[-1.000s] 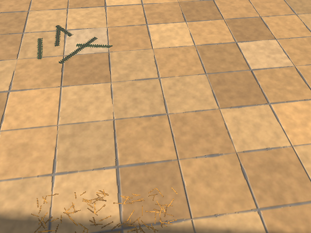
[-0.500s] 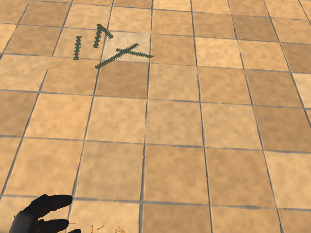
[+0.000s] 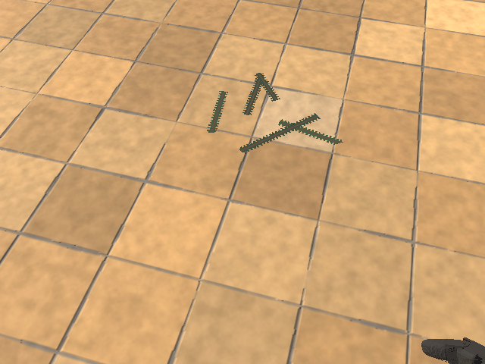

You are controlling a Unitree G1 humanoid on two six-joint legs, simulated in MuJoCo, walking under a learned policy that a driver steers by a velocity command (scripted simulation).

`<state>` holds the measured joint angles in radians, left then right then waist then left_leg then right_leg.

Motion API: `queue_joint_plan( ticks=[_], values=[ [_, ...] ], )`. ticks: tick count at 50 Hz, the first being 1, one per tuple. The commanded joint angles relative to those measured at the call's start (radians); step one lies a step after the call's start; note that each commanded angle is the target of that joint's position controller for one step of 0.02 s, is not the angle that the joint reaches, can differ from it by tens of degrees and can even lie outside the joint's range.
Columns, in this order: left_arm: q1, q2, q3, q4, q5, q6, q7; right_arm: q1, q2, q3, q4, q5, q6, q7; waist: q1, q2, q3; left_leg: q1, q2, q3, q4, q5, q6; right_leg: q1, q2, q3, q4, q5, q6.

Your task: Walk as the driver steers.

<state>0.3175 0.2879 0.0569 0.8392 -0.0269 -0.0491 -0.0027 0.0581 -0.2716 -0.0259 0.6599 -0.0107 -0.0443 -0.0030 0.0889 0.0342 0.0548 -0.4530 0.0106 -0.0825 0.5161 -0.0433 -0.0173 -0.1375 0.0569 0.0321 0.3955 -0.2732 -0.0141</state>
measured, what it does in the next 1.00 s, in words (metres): walks ahead, turning right: left foot, then right foot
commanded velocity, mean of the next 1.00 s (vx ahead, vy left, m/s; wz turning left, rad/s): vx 0.25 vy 0.00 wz -0.50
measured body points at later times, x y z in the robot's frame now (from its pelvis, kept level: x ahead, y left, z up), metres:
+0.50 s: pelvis +0.05 -0.03 -0.01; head +0.06 -0.06 +0.44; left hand +0.24 +0.22 -0.10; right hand +0.11 -0.34 -0.12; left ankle +0.11 +0.12 -0.70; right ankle +0.02 -0.11 -0.74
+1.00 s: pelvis +0.27 -0.08 -0.01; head +0.29 -0.09 +0.44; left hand +0.45 +0.15 -0.12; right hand +0.28 -0.40 -0.09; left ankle +0.36 +0.00 -0.74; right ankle +0.07 -0.12 -0.66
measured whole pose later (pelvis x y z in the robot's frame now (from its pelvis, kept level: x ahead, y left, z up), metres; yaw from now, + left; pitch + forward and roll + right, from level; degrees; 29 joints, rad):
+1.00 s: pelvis +0.27 -0.08 -0.01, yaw -33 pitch +2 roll +2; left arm 0.39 0.30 0.06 0.75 -0.03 -0.03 0.03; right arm 0.11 -0.28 -0.07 0.75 0.00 -0.12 0.04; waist 0.04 -0.04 0.01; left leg -0.34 -0.05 0.00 0.49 -0.19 0.02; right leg -0.28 0.04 0.16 1.06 -0.47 -0.02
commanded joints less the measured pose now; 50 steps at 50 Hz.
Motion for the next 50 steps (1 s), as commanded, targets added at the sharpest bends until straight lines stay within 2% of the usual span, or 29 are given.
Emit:
queue_joint_plan(
  ticks=[1, 2, 3, 4, 5, 6, 8, 10, 13, 17, 19, 20, 21, 22, 23, 24, 25, 27, 28, 32, 39, 42, 44, 45, 46, 47, 48, 49, 50],
  values=[
    [-0.070, 0.107, 0.019, -0.092, 0.009, -0.007, 0.011, 0.145, -0.194, -0.069, -0.038, -0.018, -0.013, -0.021, -0.121, -0.043, -0.176, 0.386, 0.118, -0.070, -0.102, 0.356, 0.081, -0.139, -0.121, 0.151, 0.170, 0.252, -0.055],
    [0.014, 0.039, -0.003, -0.098, 0.031, -0.012, 0.009, 0.178, -0.243, -0.077, -0.056, -0.034, 0.004, -0.036, -0.100, 0.160, -0.261, 0.589, 0.348, -0.247, -0.041, 0.716, 0.207, -0.338, -0.012, 0.071, 0.408, -0.252, 0.010],
    [0.081, 0.073, 0.002, -0.088, 0.006, 0.000, 0.014, 0.211, -0.202, -0.072, -0.043, -0.027, 0.022, -0.029, -0.111, 0.239, -0.344, 0.592, 0.453, -0.376, -0.072, 0.646, 0.325, -0.412, 0.001, 0.043, 0.621, -0.481, 0.047],
    [0.061, 0.149, 0.026, -0.081, -0.003, 0.020, 0.021, 0.183, -0.161, -0.062, -0.049, -0.011, 0.030, -0.022, -0.115, 0.145, -0.293, 0.535, 0.396, -0.342, -0.113, 0.447, 0.315, -0.454, -0.036, 0.060, 0.737, -0.428, 0.069],
    [0.019, 0.161, 0.037, -0.085, -0.003, 0.040, 0.030, 0.130, -0.131, -0.053, -0.051, -0.002, 0.031, -0.021, -0.103, 0.107, -0.227, 0.479, 0.341, -0.263, -0.135, 0.306, 0.275, -0.493, -0.061, 0.049, 0.785, -0.360, 0.083],
    [0.012, 0.157, 0.042, -0.081, 0.000, 0.064, 0.040, 0.077, -0.116, -0.047, -0.054, -0.001, 0.031, -0.018, -0.087, 0.091, -0.187, 0.402, 0.306, -0.201, -0.164, 0.213, 0.252, -0.483, -0.083, 0.051, 0.790, -0.302, 0.099],
    [0.009, 0.127, 0.040, -0.096, 0.007, 0.096, 0.048, 0.017, -0.126, -0.051, -0.045, -0.013, 0.030, -0.018, -0.059, 0.109, -0.134, 0.253, 0.262, -0.096, -0.218, 0.150, 0.245, -0.401, -0.091, 0.019, 0.777, -0.209, 0.121],
    [-0.010, 0.100, 0.035, -0.120, 0.009, 0.102, 0.046, 0.009, -0.124, -0.055, -0.033, -0.018, 0.028, -0.025, -0.062, 0.119, -0.127, 0.229, 0.253, -0.034, -0.240, 0.121, 0.255, -0.369, -0.097, -0.006, 0.706, -0.161, 0.124],
    [-0.070, 0.078, 0.023, -0.161, 0.015, 0.100, 0.029, 0.005, -0.142, -0.064, -0.017, -0.010, 0.032, -0.036, -0.081, 0.109, -0.146, 0.247, 0.273, 0.015, -0.239, 0.118, 0.264, -0.310, -0.122, -0.021, 0.545, -0.111, 0.106],
    [-0.094, 0.107, 0.028, -0.193, 0.013, 0.104, 0.003, 0.021, -0.186, -0.081, 0.007, 0.005, 0.042, -0.031, -0.090, 0.112, -0.158, 0.278, 0.314, 0.034, -0.213, 0.119, 0.255, -0.226, -0.116, -0.061, 0.392, -0.092, 0.063],
    [-0.062, 0.111, 0.035, -0.185, 0.010, 0.108, -0.008, 0.016, -0.205, -0.089, 0.017, 0.029, 0.045, -0.023, -0.065, 0.095, -0.157, 0.236, 0.308, 0.054, -0.208, -0.145, 0.212, -0.134, -0.099, -0.096, 0.258, -0.033, 0.015],
    [-0.020, 0.116, 0.042, -0.165, 0.010, 0.109, -0.010, 0.018, -0.193, -0.088, 0.025, 0.039, 0.046, -0.021, -0.045, 0.081, -0.151, 0.169, 0.284, 0.079, -0.182, -0.312, 0.176, -0.047, -0.072, -0.118, 0.187, -0.013, -0.017],
    [0.053, 0.135, 0.056, -0.131, 0.007, 0.108, -0.006, 0.031, -0.151, -0.079, 0.036, 0.037, 0.046, -0.018, -0.025, 0.033, -0.141, 0.068, 0.239, 0.130, -0.087, -0.465, 0.123, 0.063, -0.055, -0.100, 0.138, -0.057, -0.055],
    [0.144, 0.198, 0.075, -0.111, 0.001, 0.103, 0.008, 0.013, -0.075, -0.059, 0.026, 0.018, 0.045, -0.007, 0.000, -0.186, -0.098, -0.136, 0.130, 0.253, 0.238, -0.554, 0.032, 0.160, -0.222, 0.176, -0.028, -0.203, -0.145],
    [0.127, 0.325, 0.090, -0.155, 0.012, 0.078, 0.006, -0.053, -0.063, -0.057, -0.041, 0.005, 0.029, -0.006, -0.002, -0.338, -0.034, -0.430, -0.031, 0.165, 0.464, -0.630, -0.014, 0.144, -0.429, 0.650, -0.177, -0.389, -0.324],
    [0.081, 0.270, 0.076, -0.172, 0.046, 0.044, 0.002, -0.129, -0.137, -0.076, -0.058, 0.030, 0.004, -0.004, 0.023, -0.240, -0.006, -0.459, 0.010, 0.016, 0.539, -0.541, 0.014, 0.086, -0.436, 0.693, -0.274, -0.515, -0.345],
    [0.015, 0.225, 0.059, -0.177, 0.043, 0.021, 0.007, -0.101, -0.175, -0.091, -0.048, 0.045, -0.011, -0.001, -0.031, -0.233, 0.029, -0.454, 0.037, -0.002, 0.519, -0.410, 0.034, 0.070, -0.402, 0.610, -0.275, -0.485, -0.289],
    [-0.028, 0.168, 0.040, -0.180, 0.016, 0.011, 0.018, -0.042, -0.175, -0.098, 0.004, 0.009, -0.025, -0.006, -0.061, -0.194, 0.007, -0.392, 0.059, 0.004, 0.448, -0.242, 0.016, 0.088, -0.323, 0.449, -0.241, -0.296, -0.210],
    [-0.015, 0.158, 0.034, -0.178, 0.019, 0.008, 0.024, -0.040, -0.159, -0.097, 0.013, 0.001, -0.031, -0.002, -0.065, -0.180, -0.007, -0.346, 0.048, 0.013, 0.427, -0.169, 0.005, 0.081, -0.289, 0.395, -0.240, -0.212, -0.195],
    [0.053, 0.165, 0.039, -0.166, 0.017, -0.005, 0.036, -0.067, -0.107, -0.083, 0.017, 0.011, -0.048, 0.012, -0.051, -0.147, -0.030, -0.262, 0.008, 0.028, 0.248, 0.009, -0.028, 0.091, -0.236, 0.286, -0.226, 0.007, -0.180],
    [0.129, 0.191, 0.055, -0.134, -0.002, 0.008, 0.038, -0.199, -0.094, -0.062, -0.032, 0.030, -0.069, 0.039, 0.004, -0.165, 0.027, -0.149, -0.018, 0.019, -0.003, 0.009, -0.044, 0.049, -0.239, 0.327, -0.169, 0.042, -0.190],
    [0.107, 0.195, 0.058, -0.139, -0.002, 0.016, 0.037, -0.150, -0.132, -0.071, -0.028, 0.034, -0.084, 0.045, -0.028, -0.200, 0.005, -0.019, -0.029, 0.021, -0.041, -0.042, -0.017, 0.043, -0.251, 0.380, -0.112, 0.138, -0.170],
    [0.079, 0.167, 0.050, -0.146, 0.002, 0.021, 0.036, -0.012, -0.165, -0.089, 0.011, 0.030, -0.092, 0.038, -0.100, -0.210, -0.056, 0.164, -0.037, 0.053, -0.101, -0.041, 0.027, 0.034, -0.218, 0.364, -0.006, 0.279, -0.139],
    [0.078, 0.122, 0.034, -0.152, 0.013, 0.019, 0.032, 0.106, -0.200, -0.102, 0.035, 0.018, -0.096, 0.030, -0.152, -0.180, -0.157, 0.369, 0.024, 0.013, -0.095, -0.035, 0.074, -0.022, -0.158, 0.309, 0.165, 0.331, -0.105],
    [0.093, 0.058, 0.012, -0.176, 0.030, 0.016, 0.034, 0.272, -0.257, -0.112, 0.054, -0.003, -0.094, 0.023, -0.200, -0.022, -0.327, 0.676, 0.213, -0.225, -0.079, -0.149, 0.157, -0.220, -0.073, 0.216, 0.474, 0.160, -0.055],
    [0.205, 0.021, 0.000, -0.200, -0.004, 0.001, 0.036, 0.328, -0.304, -0.124, 0.097, -0.004, -0.083, 0.037, -0.136, 0.334, -0.382, 0.838, 0.380, -0.677, -0.216, -0.366, 0.283, -0.513, 0.037, 0.155, 0.748, -0.323, -0.005],
    [0.179, 0.126, 0.021, -0.164, -0.023, -0.005, 0.035, 0.284, -0.195, -0.096, 0.090, 0.020, -0.082, 0.041, -0.149, 0.200, -0.252, 0.755, 0.365, -0.655, -0.256, -0.501, 0.265, -0.616, -0.034, 0.191, 0.858, -0.276, -0.002],
    [0.077, 0.160, 0.029, -0.170, -0.018, -0.007, 0.030, 0.238, -0.143, -0.082, 0.084, 0.024, -0.075, 0.035, -0.162, 0.117, -0.132, 0.636, 0.319, -0.478, -0.255, -0.425, 0.232, -0.631, -0.070, 0.161, 0.860, -0.190, -0.007],
    [0.022, 0.145, 0.026, -0.177, -0.004, -0.012, 0.030, 0.199, -0.131, -0.075, 0.082, 0.014, -0.069, 0.033, -0.146, 0.048, -0.084, 0.538, 0.279, -0.377, -0.269, -0.309, 0.220, -0.605, -0.100, 0.132, 0.836, -0.125, -0.010]
  ],
)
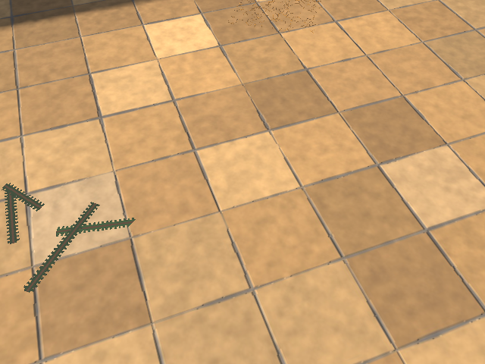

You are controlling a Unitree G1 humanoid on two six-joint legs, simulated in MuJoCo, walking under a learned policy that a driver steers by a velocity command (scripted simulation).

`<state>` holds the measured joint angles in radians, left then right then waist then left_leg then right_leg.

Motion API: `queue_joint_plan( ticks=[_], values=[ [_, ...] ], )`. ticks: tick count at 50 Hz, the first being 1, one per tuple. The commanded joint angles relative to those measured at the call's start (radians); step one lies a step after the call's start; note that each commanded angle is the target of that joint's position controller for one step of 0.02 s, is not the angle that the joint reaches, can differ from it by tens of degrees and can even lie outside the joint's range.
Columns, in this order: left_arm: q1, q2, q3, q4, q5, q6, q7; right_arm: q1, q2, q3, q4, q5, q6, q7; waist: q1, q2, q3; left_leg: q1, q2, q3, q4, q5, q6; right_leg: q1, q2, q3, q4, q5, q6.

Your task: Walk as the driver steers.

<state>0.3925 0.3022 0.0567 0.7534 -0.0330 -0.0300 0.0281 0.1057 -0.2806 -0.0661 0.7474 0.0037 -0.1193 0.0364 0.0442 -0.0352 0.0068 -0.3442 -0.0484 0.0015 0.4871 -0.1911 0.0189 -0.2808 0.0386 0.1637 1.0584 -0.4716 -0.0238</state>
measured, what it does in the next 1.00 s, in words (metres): walks ahead, turning left: right foot, then left foot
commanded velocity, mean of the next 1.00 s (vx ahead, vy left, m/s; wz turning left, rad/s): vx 0.17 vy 0.00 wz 0.31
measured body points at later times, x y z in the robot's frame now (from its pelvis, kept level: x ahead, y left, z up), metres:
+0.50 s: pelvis +0.21 -0.04 +0.00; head +0.26 -0.05 +0.45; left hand +0.38 +0.23 -0.08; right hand +0.31 -0.33 -0.13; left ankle +0.15 +0.10 -0.65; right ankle +0.31 -0.14 -0.73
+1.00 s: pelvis +0.25 +0.00 +0.01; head +0.27 +0.05 +0.46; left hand +0.28 +0.33 -0.10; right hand +0.49 -0.21 -0.06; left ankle +0.23 +0.09 -0.73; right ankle +0.32 -0.14 -0.66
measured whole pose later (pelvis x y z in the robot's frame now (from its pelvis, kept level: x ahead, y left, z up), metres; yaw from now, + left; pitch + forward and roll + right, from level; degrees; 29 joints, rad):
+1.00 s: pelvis +0.25 +0.00 +0.01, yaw +24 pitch +2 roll -3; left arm 0.09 0.33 0.09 0.76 0.00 0.01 0.03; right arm 0.20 -0.31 -0.06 0.64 0.01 0.03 -0.03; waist -0.01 -0.02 0.06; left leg -0.29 -0.03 -0.08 0.45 -0.19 0.06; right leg -0.53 0.01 0.04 0.99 -0.35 0.08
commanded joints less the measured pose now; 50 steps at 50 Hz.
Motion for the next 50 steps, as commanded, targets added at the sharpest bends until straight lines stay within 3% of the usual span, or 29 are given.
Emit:
queue_joint_plan(
  ticks=[1, 3, 6, 9, 12, 15, 16, 17, 18, 19, 20, 21, 22, 23, 24, 26, 29, 33, 36, 37, 38, 39, 40, 41, 42, 43, 45, 47, 50],
  values=[
    [-0.094, 0.119, 0.027, -0.102, 0.013, -0.036, -0.006, 0.135, -0.102, -0.028, 0.000, -0.007, 0.010, -0.010, -0.090, 0.105, 0.001, 0.360, 0.312, -0.397, -0.260, -0.057, 0.188, -0.448, -0.104, -0.008, 0.129, 0.116, -0.001],
    [-0.096, 0.080, 0.019, -0.106, 0.011, -0.037, -0.020, 0.128, -0.089, -0.020, 0.010, -0.012, 0.006, -0.016, -0.061, 0.141, 0.002, 0.293, 0.279, -0.309, -0.299, 0.053, 0.194, -0.392, -0.131, -0.035, 0.061, 0.150, 0.000],
    [-0.167, 0.034, -0.003, -0.138, 0.027, -0.037, -0.029, 0.145, -0.126, -0.026, 0.032, 0.009, 0.002, -0.022, -0.060, 0.123, 0.035, 0.247, 0.283, -0.230, -0.349, 0.170, 0.223, -0.413, -0.151, -0.090, -0.091, 0.190, 0.026],
    [-0.261, 0.007, -0.019, -0.167, 0.040, -0.058, -0.039, 0.141, -0.155, -0.028, 0.041, 0.016, 0.022, -0.030, -0.072, 0.115, 0.048, 0.165, 0.213, -0.114, -0.315, 0.472, 0.186, -0.276, -0.106, -0.152, -0.340, 0.354, 0.044],
    [-0.308, 0.038, -0.006, -0.179, 0.034, -0.068, -0.052, 0.216, -0.182, -0.033, 0.069, 0.026, 0.043, -0.036, -0.083, 0.130, -0.002, 0.203, 0.212, -0.122, -0.245, 0.518, 0.142, -0.152, -0.044, -0.142, -0.479, 0.509, 0.042],
    [-0.215, 0.096, 0.025, -0.150, 0.047, -0.067, -0.046, 0.183, -0.180, -0.032, 0.058, 0.032, 0.054, -0.045, -0.002, 0.124, -0.061, 0.213, 0.198, -0.152, -0.089, 0.511, 0.076, 0.043, -0.030, -0.124, -0.594, 0.593, -0.008],
    [-0.151, 0.135, 0.040, -0.136, 0.056, -0.066, -0.036, 0.188, -0.157, -0.025, 0.050, 0.025, 0.052, -0.044, 0.032, 0.104, -0.106, 0.163, 0.146, -0.135, 0.032, 0.451, 0.039, 0.180, -0.069, -0.113, -0.616, 0.713, -0.035],
    [-0.060, 0.218, 0.056, -0.141, 0.081, -0.060, -0.020, 0.214, -0.089, 0.000, 0.013, -0.005, 0.051, -0.043, 0.046, -0.064, -0.244, -0.009, 0.058, -0.090, 0.311, 0.073, -0.016, 0.437, -0.289, 0.060, -0.538, 1.093, -0.110],
    [-0.066, 0.219, 0.049, -0.158, 0.083, -0.037, -0.021, 0.408, -0.024, 0.023, 0.039, 0.004, 0.059, -0.045, -0.010, -0.267, -0.424, -0.179, -0.012, -0.086, 0.617, -0.555, -0.057, 0.610, -0.530, 0.298, -0.520, 1.226, -0.268],
    [-0.085, 0.163, 0.041, -0.169, 0.062, -0.018, -0.026, 0.401, -0.132, -0.004, 0.057, 0.025, 0.074, -0.048, 0.013, -0.185, -0.428, -0.202, 0.021, -0.140, 0.722, -0.522, -0.066, 0.521, -0.476, 0.309, -0.588, 1.001, -0.261],
    [-0.145, 0.120, 0.027, -0.169, 0.046, -0.011, -0.027, 0.319, -0.159, -0.017, 0.039, 0.036, 0.093, -0.054, 0.001, -0.128, -0.292, -0.277, 0.054, -0.104, 0.758, -0.460, -0.072, 0.425, -0.425, 0.208, -0.625, 0.828, -0.228],
    [-0.206, 0.089, 0.016, -0.161, 0.038, -0.008, -0.028, 0.280, -0.144, -0.018, 0.032, 0.030, 0.114, -0.065, -0.020, -0.088, -0.203, -0.289, 0.086, -0.082, 0.743, -0.404, -0.085, 0.311, -0.383, 0.141, -0.666, 0.724, -0.206],
    [-0.259, 0.072, 0.010, -0.157, 0.042, -0.007, -0.030, 0.275, -0.139, -0.023, 0.031, 0.021, 0.139, -0.074, -0.046, -0.092, -0.146, -0.245, 0.110, -0.078, 0.723, -0.360, -0.099, 0.189, -0.355, 0.076, -0.710, 0.637, -0.197],
    [-0.298, 0.085, 0.016, -0.149, 0.057, -0.009, -0.030, 0.288, -0.123, -0.023, 0.025, 0.018, 0.160, -0.079, -0.072, -0.115, -0.111, -0.170, 0.113, -0.059, 0.716, -0.310, -0.110, 0.072, -0.329, 0.020, -0.757, 0.587, -0.197],
    [-0.326, 0.085, 0.019, -0.145, 0.066, -0.013, -0.029, 0.296, -0.109, -0.024, 0.018, 0.016, 0.172, -0.083, -0.087, -0.121, -0.094, -0.131, 0.110, -0.042, 0.697, -0.278, -0.115, 0.012, -0.317, -0.024, -0.786, 0.550, -0.203],
    [-0.345, 0.087, 0.024, -0.131, 0.067, -0.019, -0.020, 0.270, -0.095, -0.025, -0.007, 0.011, 0.181, -0.083, -0.089, -0.116, -0.079, -0.114, 0.120, -0.030, 0.619, -0.230, -0.112, -0.016, -0.325, -0.078, -0.812, 0.515, -0.215],
    [-0.349, 0.109, 0.035, -0.110, 0.056, -0.013, -0.005, 0.187, -0.081, -0.017, -0.054, 0.004, 0.182, -0.065, -0.068, -0.089, -0.089, -0.077, 0.142, -0.020, 0.462, -0.151, -0.089, 0.007, -0.344, -0.126, -0.816, 0.484, -0.220],
    [-0.339, 0.148, 0.048, -0.084, 0.040, 0.007, -0.006, 0.132, -0.110, -0.023, -0.095, 0.007, 0.189, -0.038, -0.052, -0.080, -0.087, -0.021, 0.132, 0.020, 0.330, -0.142, -0.055, 0.049, -0.378, -0.151, -0.794, 0.448, -0.211],
    [-0.348, 0.161, 0.054, -0.064, 0.014, 0.021, -0.009, 0.153, -0.117, -0.033, -0.101, 0.005, 0.190, -0.025, -0.083, -0.065, -0.082, 0.079, 0.095, 0.068, 0.127, -0.066, -0.006, 0.061, -0.364, -0.195, -0.700, 0.400, -0.147],
    [-0.312, 0.138, 0.051, -0.045, 0.011, 0.026, -0.009, 0.175, -0.136, -0.043, -0.093, 0.000, 0.189, -0.029, -0.084, -0.032, -0.081, 0.146, 0.073, 0.057, 0.050, -0.005, 0.022, 0.027, -0.329, -0.231, -0.627, 0.329, -0.095],
    [-0.261, 0.094, 0.041, -0.027, 0.025, 0.031, -0.013, 0.202, -0.206, -0.064, -0.096, -0.001, 0.186, -0.042, -0.073, 0.133, -0.062, 0.230, 0.162, -0.106, -0.082, 0.215, 0.078, -0.077, -0.240, -0.320, -0.432, 0.193, -0.003],
    [-0.282, 0.060, 0.027, -0.078, 0.066, 0.034, -0.013, 0.174, -0.321, -0.083, -0.137, -0.006, 0.181, -0.060, -0.046, 0.404, -0.025, 0.291, 0.408, -0.484, -0.153, 0.401, 0.263, -0.360, -0.066, -0.358, -0.149, -0.167, 0.108],
    [-0.381, 0.104, 0.042, -0.094, 0.057, 0.033, -0.003, 0.199, -0.290, -0.073, -0.144, -0.037, 0.157, -0.050, -0.126, 0.275, -0.070, 0.231, 0.428, -0.517, -0.182, 0.356, 0.346, -0.384, -0.040, -0.171, 0.039, -0.213, 0.101],
    [-0.376, 0.114, 0.048, -0.093, 0.035, 0.036, 0.000, 0.165, -0.267, -0.064, -0.140, -0.038, 0.135, -0.046, -0.094, 0.219, -0.063, 0.221, 0.382, -0.429, -0.182, 0.309, 0.307, -0.397, -0.056, -0.128, 0.089, -0.129, 0.082],
    [-0.343, 0.114, 0.053, -0.073, 0.032, 0.039, 0.007, 0.108, -0.244, -0.061, -0.147, -0.017, 0.124, -0.048, -0.062, 0.169, -0.056, 0.223, 0.328, -0.365, -0.169, 0.260, 0.249, -0.403, -0.070, -0.112, 0.078, -0.039, 0.074],
    [-0.331, 0.125, 0.059, -0.059, 0.042, 0.039, 0.015, 0.066, -0.208, -0.050, -0.155, 0.001, 0.125, -0.053, -0.050, 0.157, -0.060, 0.230, 0.304, -0.337, -0.159, 0.266, 0.213, -0.407, -0.076, -0.104, 0.060, 0.017, 0.076],
    [-0.309, 0.118, 0.061, -0.051, 0.045, 0.034, 0.014, 0.051, -0.184, -0.036, -0.167, 0.000, 0.130, -0.064, -0.033, 0.163, -0.095, 0.214, 0.269, -0.298, -0.144, 0.379, 0.207, -0.342, -0.053, -0.108, 0.081, 0.088, 0.092],
    [-0.307, 0.098, 0.055, -0.052, 0.034, 0.029, 0.010, 0.067, -0.186, -0.037, -0.172, -0.001, 0.133, -0.071, -0.038, 0.150, -0.115, 0.255, 0.254, -0.293, -0.132, 0.404, 0.210, -0.333, -0.042, -0.104, 0.005, 0.124, 0.103],
    [-0.344, 0.075, 0.043, -0.064, 0.032, 0.025, 0.004, 0.084, -0.208, -0.047, -0.173, 0.006, 0.142, -0.078, -0.061, 0.158, -0.107, 0.277, 0.243, -0.326, -0.119, 0.338, 0.210, -0.301, -0.031, -0.090, -0.168, 0.141, 0.118]
  ],
)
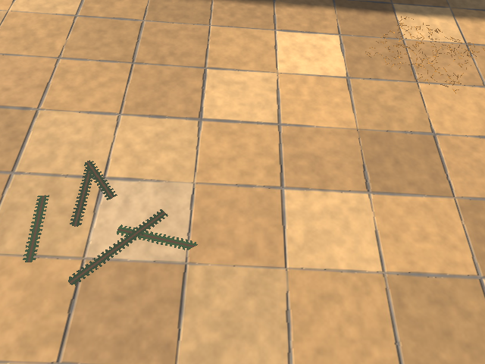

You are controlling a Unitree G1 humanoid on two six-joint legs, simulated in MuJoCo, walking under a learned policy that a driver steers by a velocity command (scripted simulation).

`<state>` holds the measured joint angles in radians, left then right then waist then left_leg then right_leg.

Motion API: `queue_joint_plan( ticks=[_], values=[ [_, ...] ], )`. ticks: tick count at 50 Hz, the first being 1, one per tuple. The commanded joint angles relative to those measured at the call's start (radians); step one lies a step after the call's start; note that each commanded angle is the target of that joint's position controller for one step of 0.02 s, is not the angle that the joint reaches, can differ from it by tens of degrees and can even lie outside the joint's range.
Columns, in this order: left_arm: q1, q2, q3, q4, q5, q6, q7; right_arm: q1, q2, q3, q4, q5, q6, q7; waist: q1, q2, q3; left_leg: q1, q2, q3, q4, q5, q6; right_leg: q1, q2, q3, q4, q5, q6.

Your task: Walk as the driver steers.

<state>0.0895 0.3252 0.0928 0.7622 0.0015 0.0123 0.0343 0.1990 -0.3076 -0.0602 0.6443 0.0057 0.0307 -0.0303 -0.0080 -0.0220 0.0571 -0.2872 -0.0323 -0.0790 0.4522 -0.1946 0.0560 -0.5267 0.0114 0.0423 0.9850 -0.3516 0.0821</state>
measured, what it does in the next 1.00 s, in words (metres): steps on the spot: right foot, then left foot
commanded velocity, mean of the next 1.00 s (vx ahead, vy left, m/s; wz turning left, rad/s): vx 0.00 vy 0.00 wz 0.23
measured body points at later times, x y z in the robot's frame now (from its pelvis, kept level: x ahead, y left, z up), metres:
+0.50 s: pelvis +0.01 -0.03 +0.00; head +0.05 -0.03 +0.45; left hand +0.07 +0.27 -0.10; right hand +0.23 -0.27 -0.10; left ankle -0.04 +0.11 -0.69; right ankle +0.04 -0.15 -0.75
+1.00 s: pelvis +0.00 +0.00 -0.01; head +0.04 +0.00 +0.44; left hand +0.05 +0.32 -0.12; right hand +0.22 -0.23 -0.11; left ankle -0.04 +0.10 -0.75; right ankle +0.01 -0.12 -0.70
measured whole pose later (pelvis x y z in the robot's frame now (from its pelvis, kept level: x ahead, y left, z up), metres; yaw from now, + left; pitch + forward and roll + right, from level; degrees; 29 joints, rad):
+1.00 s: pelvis +0.00 +0.00 -0.01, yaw +10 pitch +0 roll +1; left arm 0.20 0.33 0.07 0.80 -0.02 0.06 0.00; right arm 0.13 -0.27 -0.06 0.69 -0.01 0.02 -0.03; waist 0.02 -0.01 0.07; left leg -0.19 0.02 0.13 0.48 -0.29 0.03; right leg -0.42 -0.06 -0.02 0.93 -0.50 0.08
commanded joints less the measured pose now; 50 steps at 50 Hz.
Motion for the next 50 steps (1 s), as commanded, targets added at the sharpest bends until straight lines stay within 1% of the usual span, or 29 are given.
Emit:
queue_joint_plan(
  ticks=[1, 7, 9, 10, 11, 12, 13, 14, 15, 16, 17, 20, 24, 28, 29, 30, 31, 32, 33, 34, 36, 38, 39, 41, 43, 44, 45, 47, 50],
  values=[
    [-0.044, 0.052, 0.006, -0.074, -0.004, -0.018, -0.006, -0.011, -0.188, -0.055, -0.073, 0.003, -0.005, -0.012, -0.013, 0.155, -0.153, 0.206, 0.225, -0.261, -0.083, 0.310, 0.176, -0.028, 0.001, 0.034, -0.137, 0.018, 0.014],
    [-0.025, 0.076, 0.011, -0.078, -0.014, -0.034, -0.028, -0.041, -0.194, -0.060, -0.089, 0.008, 0.009, 0.006, -0.016, 0.187, -0.140, 0.148, 0.208, -0.390, -0.054, 0.302, 0.176, 0.120, 0.033, 0.045, -0.336, -0.019, -0.008],
    [0.016, 0.077, 0.014, -0.071, -0.015, -0.044, -0.037, -0.070, -0.188, -0.059, -0.096, 0.018, 0.014, 0.006, 0.011, 0.185, -0.151, 0.148, 0.182, -0.418, -0.017, 0.319, 0.149, 0.196, 0.037, 0.039, -0.481, 0.049, -0.027],
    [0.053, 0.080, 0.018, -0.059, -0.012, -0.048, -0.038, -0.090, -0.180, -0.057, -0.102, 0.026, 0.017, 0.002, 0.037, 0.176, -0.154, 0.118, 0.152, -0.409, 0.010, 0.274, 0.116, 0.277, 0.029, 0.025, -0.608, 0.166, -0.042],
    [0.082, 0.120, 0.030, -0.054, -0.002, -0.048, -0.035, -0.072, -0.151, -0.049, -0.105, 0.024, 0.017, -0.002, 0.032, 0.124, -0.172, 0.033, 0.106, -0.372, 0.072, 0.128, 0.064, 0.397, -0.067, 0.084, -0.652, 0.267, -0.078],
    [0.071, 0.181, 0.040, -0.070, 0.012, -0.039, -0.025, -0.006, -0.088, -0.033, -0.097, 0.005, 0.015, 0.002, -0.017, -0.113, -0.186, -0.107, -0.021, -0.209, 0.297, -0.232, 0.000, 0.500, -0.282, 0.274, -0.666, 0.459, -0.164],
    [0.060, 0.204, 0.042, -0.067, 0.042, -0.037, -0.030, -0.013, -0.155, -0.056, -0.122, 0.014, 0.007, 0.000, -0.017, -0.267, -0.124, -0.277, -0.100, -0.085, 0.485, -0.481, -0.054, 0.428, -0.417, 0.464, -0.684, 0.567, -0.335],
    [0.019, 0.146, 0.026, -0.092, 0.032, -0.042, -0.028, 0.014, -0.224, -0.079, -0.096, 0.004, 0.003, -0.002, -0.020, -0.159, -0.111, -0.286, -0.031, -0.105, 0.649, -0.431, -0.087, 0.410, -0.414, 0.412, -0.680, 0.545, -0.363],
    [-0.024, 0.100, 0.013, -0.099, 0.021, -0.042, -0.022, 0.021, -0.233, -0.090, -0.075, 0.010, 0.009, 0.000, -0.034, -0.117, -0.094, -0.292, -0.020, -0.095, 0.707, -0.363, -0.104, 0.398, -0.345, 0.305, -0.665, 0.506, -0.320],
    [-0.045, 0.087, 0.009, -0.107, 0.012, -0.040, -0.018, 0.037, -0.203, -0.087, -0.052, 0.012, 0.021, -0.003, -0.038, -0.095, -0.086, -0.302, -0.014, -0.082, 0.742, -0.311, -0.123, 0.406, -0.287, 0.225, -0.657, 0.455, -0.282],
    [-0.047, 0.082, 0.005, -0.106, 0.000, -0.037, -0.013, 0.032, -0.180, -0.081, -0.055, 0.012, 0.028, -0.002, -0.025, -0.100, -0.071, -0.332, -0.009, -0.074, 0.770, -0.267, -0.140, 0.420, -0.277, 0.190, -0.653, 0.481, -0.283],
    [0.020, 0.093, 0.005, -0.089, 0.009, -0.023, 0.000, -0.036, -0.115, -0.057, -0.089, 0.022, 0.026, 0.005, 0.023, -0.127, -0.082, -0.325, 0.003, -0.012, 0.671, -0.227, -0.165, 0.468, -0.248, 0.109, -0.660, 0.537, -0.305],
    [0.021, 0.137, 0.016, -0.084, 0.001, -0.010, -0.012, -0.065, -0.076, -0.031, -0.108, 0.002, 0.021, 0.011, 0.043, -0.145, -0.123, -0.187, 0.040, 0.034, 0.426, -0.257, -0.159, 0.485, -0.273, 0.075, -0.644, 0.578, -0.319],
    [0.023, 0.154, 0.015, -0.064, -0.021, -0.005, -0.029, -0.024, -0.088, -0.031, -0.088, 0.006, 0.022, 0.018, 0.030, -0.158, -0.121, -0.020, 0.024, 0.093, 0.155, -0.157, -0.126, 0.441, -0.277, 0.070, -0.606, 0.569, -0.304],
    [0.014, 0.146, 0.009, -0.058, -0.028, -0.005, -0.029, 0.012, -0.083, -0.031, -0.069, 0.005, 0.021, 0.021, 0.005, -0.147, -0.118, 0.058, 0.013, 0.111, 0.015, -0.047, -0.102, 0.413, -0.264, 0.058, -0.578, 0.544, -0.281],
    [0.047, 0.121, -0.002, -0.038, -0.034, -0.009, -0.030, 0.031, -0.093, -0.033, -0.059, 0.001, 0.020, 0.021, -0.006, -0.121, -0.114, 0.159, 0.014, 0.097, -0.121, 0.074, -0.071, 0.361, -0.242, 0.041, -0.553, 0.476, -0.231],
    [0.093, 0.075, -0.020, -0.024, -0.009, -0.020, -0.035, 0.043, -0.137, -0.038, -0.065, -0.003, 0.020, 0.014, 0.011, -0.016, -0.159, 0.309, 0.114, -0.030, -0.124, 0.283, -0.039, 0.271, -0.191, -0.007, -0.480, 0.320, -0.144],
    [0.135, -0.003, -0.049, -0.035, 0.036, -0.033, -0.046, -0.010, -0.182, -0.036, -0.089, -0.023, 0.021, 0.002, 0.074, 0.229, -0.183, 0.344, 0.307, -0.223, -0.078, 0.506, 0.072, 0.157, -0.096, -0.086, -0.398, -0.035, -0.049],
    [0.068, 0.029, -0.045, -0.036, 0.021, -0.028, -0.039, -0.033, -0.083, -0.008, -0.081, -0.042, 0.005, 0.013, 0.021, 0.202, -0.182, 0.204, 0.334, -0.223, -0.102, 0.363, 0.170, 0.222, -0.100, -0.037, -0.388, -0.156, -0.019],
    [0.059, 0.055, -0.040, -0.032, 0.006, -0.022, -0.038, -0.081, -0.054, 0.003, -0.075, -0.046, -0.010, 0.022, 0.038, 0.173, -0.136, 0.168, 0.275, -0.166, -0.112, 0.235, 0.146, 0.247, -0.102, -0.036, -0.417, -0.082, -0.016],
    [0.039, 0.073, -0.038, -0.015, 0.007, -0.016, -0.029, -0.094, -0.084, -0.007, -0.054, -0.040, -0.026, 0.021, 0.026, 0.194, -0.098, 0.164, 0.193, -0.086, -0.109, 0.083, 0.058, 0.259, -0.088, -0.038, -0.501, 0.123, -0.015],
    [0.049, 0.114, -0.032, -0.018, 0.001, -0.010, -0.028, -0.083, -0.110, -0.014, -0.037, -0.034, -0.026, 0.011, 0.026, 0.179, -0.059, 0.143, 0.183, -0.061, -0.106, 0.064, 0.032, 0.250, -0.089, -0.032, -0.498, 0.212, -0.022],
    [0.055, 0.135, -0.026, -0.012, -0.009, -0.010, -0.029, -0.056, -0.122, -0.021, -0.035, -0.031, -0.019, 0.005, 0.007, 0.147, -0.042, 0.147, 0.186, -0.054, -0.110, 0.054, 0.034, 0.218, -0.079, -0.037, -0.461, 0.201, -0.030],
    [0.051, 0.118, -0.022, -0.016, -0.016, -0.007, -0.026, -0.027, -0.146, -0.034, -0.027, -0.025, -0.010, -0.006, -0.006, 0.145, -0.033, 0.171, 0.241, -0.078, -0.107, 0.116, 0.077, 0.152, -0.061, -0.053, -0.382, 0.120, -0.030],
    [0.051, 0.103, -0.016, -0.023, -0.017, 0.003, -0.027, -0.021, -0.143, -0.039, -0.033, -0.028, -0.008, -0.015, -0.029, 0.186, -0.045, 0.190, 0.344, -0.142, -0.119, 0.261, 0.169, 0.057, -0.061, -0.048, -0.142, -0.176, -0.023],
    [0.060, 0.099, -0.008, -0.026, -0.022, 0.010, -0.029, -0.022, -0.135, -0.038, -0.033, -0.030, -0.012, -0.016, -0.030, 0.168, -0.050, 0.194, 0.398, -0.162, -0.122, 0.367, 0.215, 0.005, -0.077, -0.017, 0.011, -0.269, -0.018],
    [0.080, 0.092, -0.002, -0.022, -0.028, 0.020, -0.029, -0.042, -0.125, -0.037, -0.033, -0.026, -0.017, -0.015, -0.013, 0.137, -0.050, 0.191, 0.408, -0.138, -0.121, 0.422, 0.230, -0.020, -0.087, 0.001, 0.086, -0.284, -0.011],
    [0.096, 0.073, -0.002, -0.020, -0.025, 0.034, -0.024, -0.108, -0.116, -0.040, -0.033, -0.016, -0.027, -0.010, 0.014, 0.108, -0.047, 0.178, 0.371, -0.049, -0.121, 0.422, 0.206, -0.010, -0.104, -0.008, 0.051, -0.209, 0.001],
    [0.079, 0.055, -0.013, -0.046, -0.021, 0.037, -0.040, -0.144, -0.124, -0.047, -0.026, -0.013, -0.020, -0.004, 0.008, 0.127, -0.087, 0.176, 0.334, 0.050, -0.088, 0.442, 0.180, 0.096, -0.094, -0.067, -0.114, -0.103, 0.001]
  ],
)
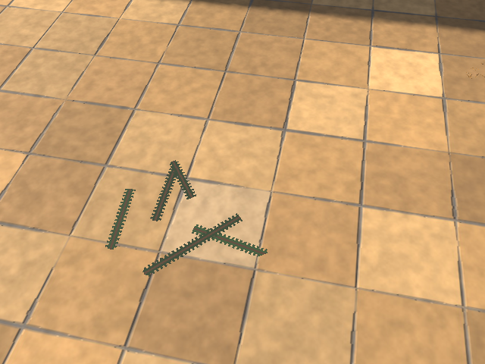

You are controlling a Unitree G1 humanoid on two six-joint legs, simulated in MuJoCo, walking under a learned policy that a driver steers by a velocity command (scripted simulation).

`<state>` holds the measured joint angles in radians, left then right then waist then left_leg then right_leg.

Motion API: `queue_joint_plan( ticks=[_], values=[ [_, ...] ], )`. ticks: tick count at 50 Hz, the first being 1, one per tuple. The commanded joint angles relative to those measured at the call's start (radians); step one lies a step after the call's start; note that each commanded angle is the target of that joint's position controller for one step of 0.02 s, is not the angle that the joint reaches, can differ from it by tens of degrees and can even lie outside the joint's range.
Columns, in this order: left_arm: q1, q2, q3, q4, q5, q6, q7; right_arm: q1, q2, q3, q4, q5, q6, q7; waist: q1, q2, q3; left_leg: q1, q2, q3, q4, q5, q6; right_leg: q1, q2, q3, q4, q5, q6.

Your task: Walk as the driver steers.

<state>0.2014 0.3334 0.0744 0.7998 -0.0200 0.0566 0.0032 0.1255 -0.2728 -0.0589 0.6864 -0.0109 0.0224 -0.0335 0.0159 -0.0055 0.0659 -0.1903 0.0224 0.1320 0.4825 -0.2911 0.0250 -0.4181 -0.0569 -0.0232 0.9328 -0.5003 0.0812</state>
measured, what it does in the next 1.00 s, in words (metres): walks ahead, turning right: right foot, then left foot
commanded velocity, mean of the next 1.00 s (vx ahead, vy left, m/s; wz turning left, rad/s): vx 0.08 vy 0.00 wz -0.41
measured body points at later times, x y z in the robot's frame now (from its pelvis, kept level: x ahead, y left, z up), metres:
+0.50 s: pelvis +0.01 -0.05 +0.01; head +0.04 -0.09 +0.46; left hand +0.24 +0.19 -0.07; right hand +0.09 -0.37 -0.10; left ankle +0.09 +0.12 -0.69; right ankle +0.00 -0.12 -0.74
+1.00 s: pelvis +0.09 -0.06 +0.01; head +0.12 -0.07 +0.46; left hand +0.38 +0.08 -0.08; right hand -0.01 -0.33 -0.11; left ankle +0.10 +0.09 -0.74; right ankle +0.09 -0.21 -0.72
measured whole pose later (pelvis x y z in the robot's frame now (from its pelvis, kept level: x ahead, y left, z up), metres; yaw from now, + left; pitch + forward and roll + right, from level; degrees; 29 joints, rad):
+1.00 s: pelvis +0.09 -0.06 +0.01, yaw -24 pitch +1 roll +0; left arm 0.13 0.29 0.04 0.66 -0.01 -0.05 -0.01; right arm 0.38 -0.27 -0.05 0.79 0.02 -0.02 -0.02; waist -0.08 -0.02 0.03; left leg -0.09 0.00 -0.10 0.35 -0.28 -0.01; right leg -0.39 0.00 0.05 0.57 -0.23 0.05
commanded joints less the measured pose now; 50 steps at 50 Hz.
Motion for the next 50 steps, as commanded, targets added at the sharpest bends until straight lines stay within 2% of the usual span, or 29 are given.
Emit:
queue_joint_plan(
  ticks=[1, 2, 4, 5, 6, 7, 8, 9, 10, 11, 12, 15, 22, 25, 29, 31, 32, 33, 34, 35, 36, 37, 38, 39, 43, 45, 46, 48, 50],
  values=[
    [-0.036, 0.054, 0.006, -0.097, -0.003, -0.008, -0.017, -0.059, -0.168, -0.052, -0.060, 0.006, -0.008, -0.001, -0.021, 0.123, -0.114, 0.098, 0.284, -0.152, -0.100, 0.553, 0.205, 0.012, -0.016, -0.016, -0.113, 0.067, -0.006],
    [-0.029, 0.063, 0.009, -0.106, -0.005, -0.008, -0.024, -0.050, -0.179, -0.056, -0.052, 0.012, -0.005, -0.002, -0.020, 0.133, -0.129, 0.111, 0.292, -0.146, -0.078, 0.553, 0.195, 0.037, -0.004, -0.033, -0.166, 0.091, -0.017],
    [0.027, 0.070, 0.017, -0.104, -0.005, -0.007, -0.035, -0.058, -0.188, -0.059, -0.040, 0.035, 0.000, -0.003, 0.016, 0.132, -0.144, 0.081, 0.282, -0.105, 0.003, 0.481, 0.141, 0.146, 0.032, -0.077, -0.348, 0.233, -0.059],
    [0.062, 0.096, 0.030, -0.098, 0.002, -0.008, -0.028, -0.011, -0.165, -0.054, -0.016, 0.038, -0.002, 0.000, 0.023, 0.084, -0.150, 0.022, 0.243, -0.058, 0.095, 0.348, 0.080, 0.243, 0.058, -0.056, -0.455, 0.354, -0.093],
    [0.088, 0.200, 0.060, -0.110, 0.004, -0.012, -0.009, 0.031, -0.124, -0.043, -0.013, 0.008, -0.007, 0.006, 0.007, -0.135, -0.148, -0.172, 0.147, 0.032, 0.334, 0.063, -0.019, 0.393, -0.082, 0.177, -0.534, 0.700, -0.164],
    [0.097, 0.302, 0.074, -0.143, 0.034, -0.030, -0.007, -0.064, -0.082, -0.022, -0.085, -0.023, -0.010, -0.003, 0.028, -0.322, -0.152, -0.433, -0.032, -0.032, 0.580, -0.438, -0.096, 0.419, -0.347, 0.602, -0.592, 0.893, -0.404],
    [0.112, 0.250, 0.059, -0.148, 0.053, -0.056, -0.018, -0.106, -0.137, -0.039, -0.080, -0.001, -0.009, -0.009, 0.075, -0.150, -0.213, -0.445, -0.023, -0.187, 0.733, -0.453, -0.091, 0.418, -0.357, 0.588, -0.611, 0.817, -0.471],
    [0.067, 0.221, 0.049, -0.148, 0.044, -0.074, -0.018, -0.096, -0.149, -0.045, -0.076, 0.019, -0.007, -0.009, 0.041, -0.126, -0.161, -0.471, -0.003, -0.207, 0.757, -0.362, -0.075, 0.383, -0.306, 0.489, -0.610, 0.734, -0.427],
    [0.016, 0.195, 0.046, -0.152, 0.022, -0.079, -0.011, -0.072, -0.159, -0.052, -0.051, 0.016, -0.006, -0.016, 0.015, -0.078, -0.124, -0.479, 0.018, -0.213, 0.722, -0.265, -0.069, 0.365, -0.240, 0.413, -0.606, 0.633, -0.362],
    [-0.029, 0.163, 0.035, -0.159, 0.006, -0.075, -0.002, -0.068, -0.174, -0.059, -0.041, 0.007, -0.005, -0.023, 0.000, -0.069, -0.104, -0.482, 0.029, -0.221, 0.681, -0.188, -0.072, 0.350, -0.208, 0.379, -0.603, 0.618, -0.321],
    [-0.040, 0.146, 0.026, -0.167, 0.004, -0.070, 0.006, -0.053, -0.169, -0.060, -0.031, 0.004, -0.006, -0.022, -0.012, -0.085, -0.112, -0.432, 0.018, -0.216, 0.683, -0.134, -0.081, 0.318, -0.176, 0.345, -0.604, 0.661, -0.307],
    [-0.025, 0.140, 0.023, -0.183, 0.011, -0.062, 0.018, -0.015, -0.140, -0.056, -0.019, 0.013, -0.009, -0.016, -0.017, -0.088, -0.148, -0.399, -0.011, -0.213, 0.649, -0.055, -0.105, 0.341, -0.145, 0.316, -0.606, 0.698, -0.312],
    [-0.019, 0.165, 0.035, -0.201, 0.010, -0.041, 0.030, -0.062, -0.124, -0.049, -0.032, 0.014, -0.023, -0.013, 0.011, -0.130, -0.107, -0.370, -0.029, -0.239, 0.371, -0.030, -0.138, 0.322, -0.116, 0.404, -0.601, 0.483, -0.310],
    [-0.031, 0.171, 0.039, -0.211, 0.012, -0.034, 0.025, -0.065, -0.127, -0.049, -0.035, 0.018, -0.037, -0.003, 0.017, -0.141, -0.108, -0.310, -0.044, -0.245, 0.290, -0.053, -0.132, 0.289, -0.109, 0.455, -0.580, 0.482, -0.315],
    [-0.059, 0.172, 0.042, -0.227, 0.007, -0.024, 0.019, -0.045, -0.136, -0.051, -0.036, 0.024, -0.058, 0.014, 0.013, -0.150, -0.137, -0.229, -0.065, -0.245, 0.182, -0.080, -0.111, 0.302, -0.103, 0.533, -0.525, 0.624, -0.311],
    [-0.084, 0.162, 0.039, -0.235, 0.000, -0.017, 0.020, -0.001, -0.139, -0.053, -0.026, 0.025, -0.067, 0.025, -0.010, -0.152, -0.159, -0.163, -0.065, -0.234, 0.067, -0.032, -0.093, 0.316, -0.090, 0.549, -0.483, 0.690, -0.291],
    [-0.096, 0.149, 0.033, -0.239, -0.007, -0.014, 0.024, 0.042, -0.137, -0.053, -0.012, 0.025, -0.071, 0.031, -0.034, -0.142, -0.185, -0.073, -0.059, -0.215, -0.048, 0.067, -0.077, 0.290, -0.064, 0.534, -0.469, 0.589, -0.265],
    [-0.085, 0.119, 0.021, -0.236, -0.006, -0.014, 0.028, 0.063, -0.141, -0.054, -0.004, 0.018, -0.073, 0.033, -0.044, -0.112, -0.189, 0.043, -0.020, -0.227, -0.142, 0.180, -0.052, 0.217, -0.021, 0.503, -0.444, 0.402, -0.222],
    [-0.026, 0.043, -0.005, -0.225, 0.014, -0.017, 0.024, 0.069, -0.176, -0.054, -0.017, -0.001, -0.071, 0.029, -0.017, 0.065, -0.216, 0.168, 0.164, -0.429, -0.202, 0.133, 0.017, 0.097, 0.078, 0.385, -0.279, 0.062, -0.160],
    [-0.027, 0.064, 0.001, -0.253, 0.007, -0.028, 0.026, 0.102, -0.250, -0.068, -0.001, -0.022, -0.068, 0.030, -0.003, 0.244, -0.127, 0.167, 0.291, -0.681, -0.251, -0.025, 0.174, -0.138, 0.216, 0.227, -0.123, -0.154, -0.120],
    [-0.027, 0.128, 0.018, -0.247, 0.011, -0.043, 0.029, 0.097, -0.224, -0.064, -0.006, -0.014, -0.079, 0.034, -0.021, 0.215, -0.079, 0.116, 0.351, -0.772, -0.288, -0.239, 0.255, -0.216, 0.142, 0.229, 0.050, -0.125, -0.093],
    [-0.030, 0.154, 0.028, -0.226, 0.007, -0.051, 0.026, 0.078, -0.178, -0.049, -0.010, 0.001, -0.085, 0.030, -0.020, 0.168, -0.038, 0.095, 0.306, -0.703, -0.301, -0.348, 0.228, -0.239, 0.113, 0.227, 0.100, -0.043, -0.084],
    [-0.019, 0.133, 0.026, -0.205, 0.014, -0.055, 0.023, 0.070, -0.160, -0.042, -0.004, 0.014, -0.088, 0.024, -0.015, 0.163, -0.021, 0.111, 0.253, -0.638, -0.309, -0.355, 0.186, -0.259, 0.102, 0.210, 0.109, 0.016, -0.065],
    [-0.027, 0.123, 0.023, -0.201, 0.018, -0.060, 0.019, 0.081, -0.149, -0.036, 0.005, 0.023, -0.089, 0.018, -0.027, 0.166, -0.011, 0.138, 0.231, -0.594, -0.314, -0.315, 0.168, -0.284, 0.088, 0.195, 0.106, 0.070, -0.049],
    [-0.124, 0.046, -0.005, -0.224, 0.014, -0.102, -0.003, 0.165, -0.163, -0.033, 0.026, 0.023, -0.091, 0.008, -0.082, 0.143, -0.010, 0.133, 0.175, -0.453, -0.333, -0.110, 0.168, -0.245, 0.040, 0.063, -0.040, 0.209, -0.029],
    [-0.171, 0.002, -0.021, -0.238, 0.020, -0.121, -0.007, 0.164, -0.165, -0.030, 0.028, 0.023, -0.081, 0.009, -0.091, 0.153, 0.002, 0.070, 0.138, -0.391, -0.308, 0.086, 0.166, -0.124, 0.051, 0.033, -0.203, 0.203, -0.023],
    [-0.177, -0.003, -0.024, -0.240, 0.021, -0.127, -0.011, 0.175, -0.179, -0.033, 0.032, 0.022, -0.074, 0.011, -0.091, 0.163, -0.004, 0.051, 0.131, -0.375, -0.284, 0.179, 0.168, -0.062, 0.068, 0.021, -0.267, 0.188, -0.019],
    [-0.143, 0.032, -0.011, -0.230, 0.013, -0.133, -0.015, 0.206, -0.213, -0.042, 0.040, 0.026, -0.060, 0.016, -0.074, 0.174, -0.045, 0.043, 0.152, -0.394, -0.232, 0.336, 0.173, 0.047, 0.097, 0.013, -0.348, 0.234, -0.021],
    [-0.063, 0.057, 0.005, -0.204, 0.008, -0.131, -0.013, 0.174, -0.206, -0.039, 0.029, 0.040, -0.049, 0.013, -0.014, 0.159, -0.070, 0.012, 0.147, -0.417, -0.176, 0.346, 0.134, 0.201, 0.102, 0.028, -0.514, 0.402, -0.046]
  ],
)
